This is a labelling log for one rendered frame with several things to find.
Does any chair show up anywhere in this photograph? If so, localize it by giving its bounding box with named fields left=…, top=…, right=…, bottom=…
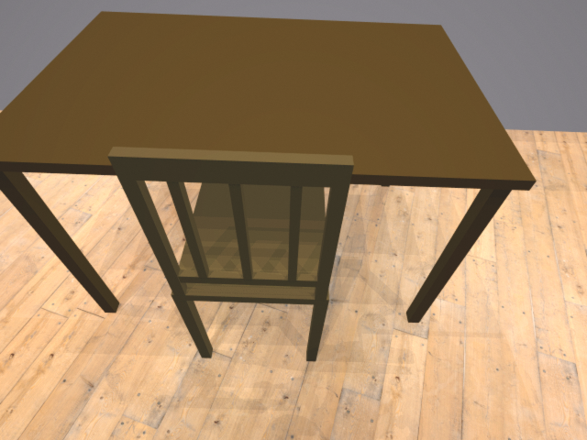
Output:
left=107, top=147, right=354, bottom=361

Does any table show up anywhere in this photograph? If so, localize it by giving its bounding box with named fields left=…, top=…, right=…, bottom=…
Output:
left=0, top=11, right=536, bottom=323

